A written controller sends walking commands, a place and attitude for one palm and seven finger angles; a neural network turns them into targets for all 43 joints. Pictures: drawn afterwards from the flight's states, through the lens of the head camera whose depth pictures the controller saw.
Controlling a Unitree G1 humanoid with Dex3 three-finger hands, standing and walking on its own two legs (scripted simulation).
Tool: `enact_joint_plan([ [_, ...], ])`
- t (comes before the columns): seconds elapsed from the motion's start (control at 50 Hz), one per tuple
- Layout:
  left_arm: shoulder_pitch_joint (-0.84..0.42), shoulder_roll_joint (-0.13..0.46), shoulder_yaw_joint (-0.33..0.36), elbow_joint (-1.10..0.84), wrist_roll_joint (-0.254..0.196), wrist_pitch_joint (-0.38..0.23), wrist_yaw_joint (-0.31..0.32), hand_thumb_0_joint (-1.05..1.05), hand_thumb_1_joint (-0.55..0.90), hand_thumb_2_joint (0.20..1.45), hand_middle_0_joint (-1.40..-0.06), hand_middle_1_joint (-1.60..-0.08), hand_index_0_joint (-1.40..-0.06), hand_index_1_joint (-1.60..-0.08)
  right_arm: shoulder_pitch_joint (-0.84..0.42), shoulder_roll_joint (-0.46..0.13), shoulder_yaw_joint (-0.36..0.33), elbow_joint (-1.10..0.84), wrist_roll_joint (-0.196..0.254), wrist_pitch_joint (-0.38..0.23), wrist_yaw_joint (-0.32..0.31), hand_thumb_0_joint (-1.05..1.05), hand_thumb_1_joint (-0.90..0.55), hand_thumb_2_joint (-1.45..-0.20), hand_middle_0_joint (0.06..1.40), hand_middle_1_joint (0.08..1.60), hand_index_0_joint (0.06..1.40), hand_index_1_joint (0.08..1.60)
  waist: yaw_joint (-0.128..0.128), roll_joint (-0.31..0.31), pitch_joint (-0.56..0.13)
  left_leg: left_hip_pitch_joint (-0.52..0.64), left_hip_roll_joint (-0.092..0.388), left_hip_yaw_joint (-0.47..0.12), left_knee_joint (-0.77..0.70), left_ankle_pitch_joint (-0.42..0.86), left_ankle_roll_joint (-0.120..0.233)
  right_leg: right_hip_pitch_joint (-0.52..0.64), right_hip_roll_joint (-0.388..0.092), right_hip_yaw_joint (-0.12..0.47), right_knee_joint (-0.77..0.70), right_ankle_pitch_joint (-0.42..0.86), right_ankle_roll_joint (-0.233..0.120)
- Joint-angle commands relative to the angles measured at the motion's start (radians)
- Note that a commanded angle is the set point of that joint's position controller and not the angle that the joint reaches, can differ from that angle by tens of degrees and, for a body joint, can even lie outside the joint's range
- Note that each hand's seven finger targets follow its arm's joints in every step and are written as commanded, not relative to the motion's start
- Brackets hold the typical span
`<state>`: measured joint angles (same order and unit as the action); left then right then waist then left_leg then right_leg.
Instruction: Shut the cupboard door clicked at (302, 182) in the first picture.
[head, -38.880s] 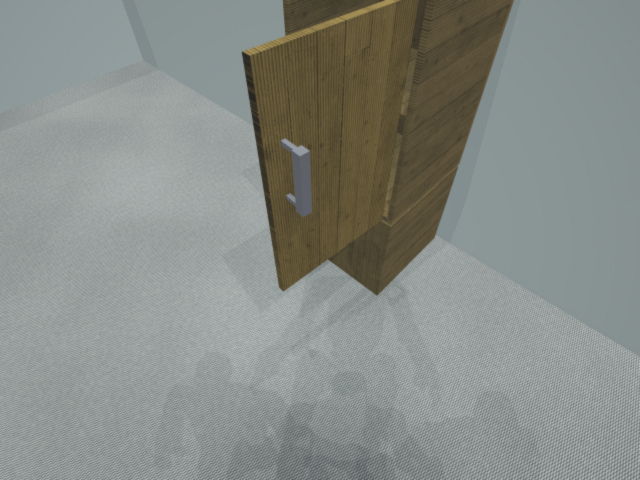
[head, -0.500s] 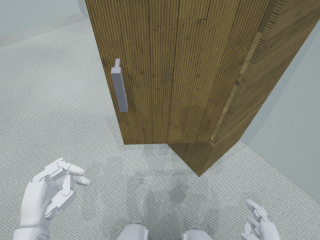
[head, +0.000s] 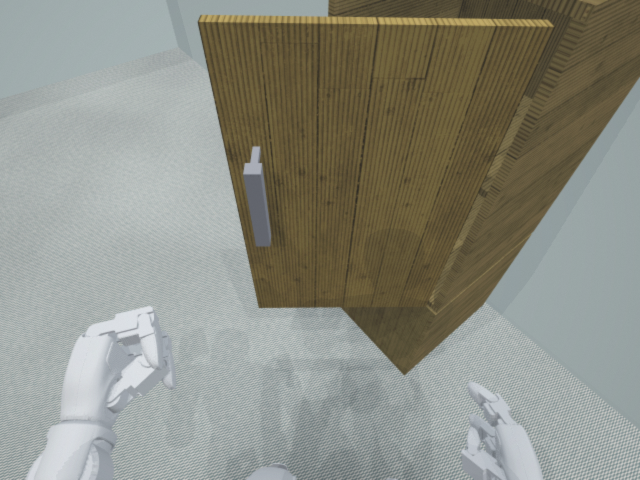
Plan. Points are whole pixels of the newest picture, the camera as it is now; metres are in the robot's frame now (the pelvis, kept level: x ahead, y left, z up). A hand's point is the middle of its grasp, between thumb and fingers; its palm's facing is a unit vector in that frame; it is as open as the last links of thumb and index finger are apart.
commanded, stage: raise the hand and make a fist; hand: left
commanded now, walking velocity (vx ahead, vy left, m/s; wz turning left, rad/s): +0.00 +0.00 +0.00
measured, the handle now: (259, 198) +0.47 +0.13 +0.08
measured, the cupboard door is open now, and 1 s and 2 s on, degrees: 52 52 52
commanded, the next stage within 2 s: bring the fist close to the handle in 0.48 s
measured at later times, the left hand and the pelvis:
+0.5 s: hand (185, 351) +0.24 +0.17 +0.08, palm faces +0.09 -0.99 -0.05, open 3.1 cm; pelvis +0.00 -0.02 +0.01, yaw +0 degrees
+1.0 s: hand (217, 310) +0.29 +0.15 +0.08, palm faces +0.07 -1.00 -0.02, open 3.1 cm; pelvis +0.00 -0.02 +0.01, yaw -1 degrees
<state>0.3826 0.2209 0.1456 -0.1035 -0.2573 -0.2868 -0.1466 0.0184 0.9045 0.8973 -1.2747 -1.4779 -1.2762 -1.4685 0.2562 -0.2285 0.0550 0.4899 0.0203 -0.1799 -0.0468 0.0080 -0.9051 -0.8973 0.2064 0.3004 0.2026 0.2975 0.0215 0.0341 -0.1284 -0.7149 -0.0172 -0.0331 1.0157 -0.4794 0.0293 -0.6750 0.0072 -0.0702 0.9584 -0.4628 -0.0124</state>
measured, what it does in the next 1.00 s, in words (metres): stands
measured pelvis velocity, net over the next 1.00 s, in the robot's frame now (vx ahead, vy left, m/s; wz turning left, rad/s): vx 0.00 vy -0.02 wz -0.01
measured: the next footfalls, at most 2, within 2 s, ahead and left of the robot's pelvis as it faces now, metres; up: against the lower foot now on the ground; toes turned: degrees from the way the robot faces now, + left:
none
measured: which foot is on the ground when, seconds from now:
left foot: down 0.00-1.00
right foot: down 0.00-1.00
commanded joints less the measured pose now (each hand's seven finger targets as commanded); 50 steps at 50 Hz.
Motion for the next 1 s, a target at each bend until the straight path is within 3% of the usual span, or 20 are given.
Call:
enact_joint_plan([
  [0.0,-0.101,0.126,0.07,-0.197,-0.019,-0.052,-0.007,0.0,0.9,0.9,-1.3,-1.5,-1.3,-1.5,-0.042,-0.134,-0.066,-0.145,0.005,-0.054,-0.02,0.0,-0.9,-0.9,0.2,0.3,0.2,0.3,-0.01,0.015,-0.135,0.119,0.004,-0.034,-0.2,0.23,-0.015,0.125,0.02,0.011,-0.141,0.204,-0.022],
  [0.04,-0.114,0.116,0.068,-0.209,-0.024,-0.049,-0.005,0.0,0.9,0.9,-1.3,-1.5,-1.3,-1.5,-0.047,-0.13,-0.066,-0.145,0.008,-0.057,-0.019,0.0,-0.9,-0.9,0.2,0.3,0.2,0.3,-0.006,0.029,-0.157,0.132,0.002,-0.029,-0.207,0.235,-0.016,0.14,0.016,0.013,-0.146,0.207,-0.02],
  [0.16,-0.084,0.103,0.07,-0.17,-0.023,-0.048,0.002,0.0,0.9,0.9,-1.3,-1.5,-1.3,-1.5,-0.046,-0.131,-0.071,-0.137,0.009,-0.054,-0.014,0.0,-0.9,-0.9,0.2,0.3,0.2,0.3,-0.003,-0.008,-0.143,0.129,-0.002,-0.014,-0.208,0.265,-0.014,0.162,0.012,0.021,-0.156,0.25,-0.015],
  [0.2,-0.083,0.123,0.087,-0.164,-0.022,-0.053,0.005,0.0,0.9,0.9,-1.3,-1.5,-1.3,-1.5,-0.046,-0.133,-0.073,-0.134,0.006,-0.052,-0.013,0.0,-0.9,-0.9,0.2,0.3,0.2,0.3,0.003,-0.01,-0.147,0.124,-0.003,-0.011,-0.203,0.277,-0.012,0.177,0.011,0.028,-0.155,0.268,-0.016],
  [0.22,-0.096,0.107,0.069,-0.182,-0.019,-0.06,0.004,0.0,0.9,0.9,-1.3,-1.5,-1.3,-1.5,-0.051,-0.13,-0.074,-0.135,0.007,-0.052,-0.011,0.0,-0.9,-0.9,0.2,0.3,0.2,0.3,-0.003,0.008,-0.159,0.135,-0.003,-0.006,-0.202,0.281,-0.012,0.173,0.008,0.028,-0.153,0.274,-0.014],
  [0.32,-0.109,0.104,0.064,-0.169,-0.014,-0.079,0.011,0.0,0.9,0.9,-1.3,-1.5,-1.3,-1.5,-0.053,-0.131,-0.076,-0.131,0.007,-0.05,-0.011,0.0,-0.9,-0.9,0.2,0.3,0.2,0.3,-0.011,-0.018,-0.145,0.118,-0.004,0.0,-0.197,0.248,-0.007,0.161,0.006,0.041,-0.162,0.245,-0.009],
  [0.42,-0.115,0.109,0.066,-0.179,-0.012,-0.088,0.01,0.0,0.9,0.9,-1.3,-1.5,-1.3,-1.5,-0.052,-0.127,-0.077,-0.129,0.008,-0.048,-0.01,0.0,-0.9,-0.9,0.2,0.3,0.2,0.3,-0.009,-0.013,-0.17,0.121,-0.006,0.004,-0.19,0.263,-0.004,0.186,0.003,0.053,-0.16,0.272,-0.009],
  [0.56,-0.121,0.103,0.061,-0.151,-0.012,-0.084,0.007,0.0,0.9,0.9,-1.3,-1.5,-1.3,-1.5,-0.06,-0.124,-0.075,-0.129,0.012,-0.043,-0.011,0.0,-0.9,-0.9,0.2,0.3,0.2,0.3,-0.012,-0.027,-0.131,0.1,-0.007,0.009,-0.193,0.21,-0.004,0.17,-0.001,0.069,-0.187,0.205,-0.003],
  [0.6,-0.202,0.088,0.023,-0.17,-0.004,-0.086,0.012,0.0,0.9,0.9,-1.3,-1.5,-1.3,-1.5,-0.06,-0.128,-0.073,-0.126,0.01,-0.046,-0.014,0.0,-0.9,-0.9,0.2,0.3,0.2,0.3,-0.033,-0.029,-0.125,0.105,-0.006,0.003,-0.183,0.204,0.001,0.149,0.001,0.07,-0.185,0.198,-0.003],
  [0.66,-0.283,0.092,0.023,-0.121,0.008,-0.085,0.025,0.0,0.9,0.9,-1.3,-1.5,-1.3,-1.5,-0.063,-0.128,-0.072,-0.108,0.009,-0.052,-0.015,0.0,-0.9,-0.9,0.2,0.3,0.2,0.3,-0.039,-0.04,-0.127,0.093,-0.005,0.002,-0.176,0.169,0.0,0.125,-0.003,0.078,-0.19,0.151,0.0],
  [0.7,-0.297,0.116,0.044,-0.1,0.011,-0.081,0.033,0.0,0.9,0.9,-1.3,-1.5,-1.3,-1.5,-0.063,-0.13,-0.071,-0.102,0.008,-0.049,-0.015,0.0,-0.9,-0.9,0.2,0.3,0.2,0.3,-0.027,-0.034,-0.136,0.083,-0.006,0.005,-0.178,0.168,0.0,0.146,-0.005,0.09,-0.196,0.14,-0.003],
  [0.78,-0.342,0.105,0.048,-0.066,0.012,-0.064,0.039,0.0,0.9,0.9,-1.3,-1.5,-1.3,-1.5,-0.067,-0.123,-0.071,-0.098,0.012,-0.041,-0.011,0.0,-0.9,-0.9,0.2,0.3,0.2,0.3,-0.017,-0.019,-0.189,0.1,-0.008,0.014,-0.187,0.213,-0.001,0.194,-0.01,0.092,-0.191,0.207,-0.001],
  [0.8,-0.334,0.125,0.07,-0.041,0.012,-0.056,0.041,0.0,0.9,0.9,-1.3,-1.5,-1.3,-1.5,-0.062,-0.126,-0.073,-0.095,0.011,-0.035,-0.01,0.0,-0.9,-0.9,0.2,0.3,0.2,0.3,-0.011,-0.044,-0.186,0.093,-0.007,0.011,-0.188,0.226,-0.001,0.211,-0.009,0.094,-0.19,0.227,-0.002],
  [0.88,-0.423,0.068,0.009,-0.018,0.023,-0.053,0.048,0.0,0.9,0.9,-1.3,-1.5,-1.3,-1.5,-0.07,-0.121,-0.071,-0.09,0.013,-0.028,-0.003,0.0,-0.9,-0.9,0.2,0.3,0.2,0.3,-0.027,-0.018,-0.168,0.123,-0.004,0.014,-0.201,0.229,-0.003,0.175,-0.005,0.072,-0.186,0.24,-0.002],
  [0.9,-0.414,0.076,0.018,-0.018,0.021,-0.052,0.054,0.0,0.9,0.9,-1.3,-1.5,-1.3,-1.5,-0.067,-0.124,-0.073,-0.093,0.011,-0.028,-0.004,0.0,-0.9,-0.9,0.2,0.3,0.2,0.3,-0.019,-0.028,-0.176,0.12,-0.003,0.01,-0.201,0.238,-0.002,0.19,-0.004,0.074,-0.185,0.246,-0.004],
  [0.98,-0.493,0.046,-0.024,0.021,0.045,-0.053,0.081,0.0,0.9,0.9,-1.3,-1.5,-1.3,-1.5,-0.061,-0.126,-0.075,-0.084,0.011,-0.023,0.002,0.0,-0.9,-0.9,0.2,0.3,0.2,0.3,-0.032,-0.023,-0.174,0.138,0.0,0.008,-0.207,0.23,-0.005,0.155,-0.001,0.059,-0.177,0.236,-0.005],
])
